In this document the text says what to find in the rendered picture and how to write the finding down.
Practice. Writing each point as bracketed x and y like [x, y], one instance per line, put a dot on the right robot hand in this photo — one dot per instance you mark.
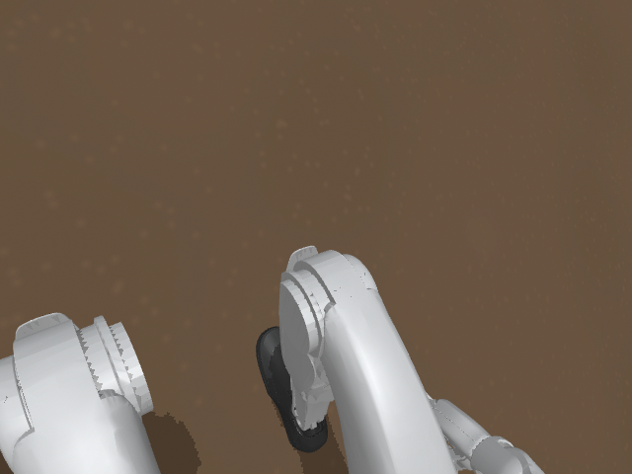
[460, 430]

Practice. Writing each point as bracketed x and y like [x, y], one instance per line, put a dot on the right robot arm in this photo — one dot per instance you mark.
[496, 455]

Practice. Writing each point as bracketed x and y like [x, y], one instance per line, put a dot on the right robot foot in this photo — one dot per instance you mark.
[277, 382]

